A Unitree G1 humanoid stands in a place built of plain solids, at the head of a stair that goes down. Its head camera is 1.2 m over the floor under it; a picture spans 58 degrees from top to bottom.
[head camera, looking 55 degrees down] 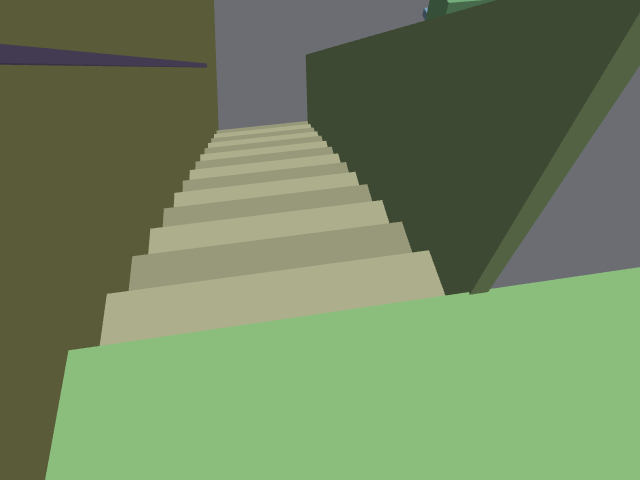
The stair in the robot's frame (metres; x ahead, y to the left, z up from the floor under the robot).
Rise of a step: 0.19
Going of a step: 0.29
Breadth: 1.20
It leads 9 degrees to the left of straight ahead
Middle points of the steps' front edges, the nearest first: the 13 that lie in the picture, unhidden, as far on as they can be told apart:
0.55 0.13 0.00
0.83 0.17 -0.19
1.11 0.22 -0.37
1.40 0.26 -0.56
1.68 0.31 -0.74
1.96 0.35 -0.93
2.24 0.40 -1.12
2.53 0.44 -1.30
2.81 0.49 -1.49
3.09 0.53 -1.67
3.37 0.58 -1.86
3.66 0.62 -2.05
3.94 0.67 -2.23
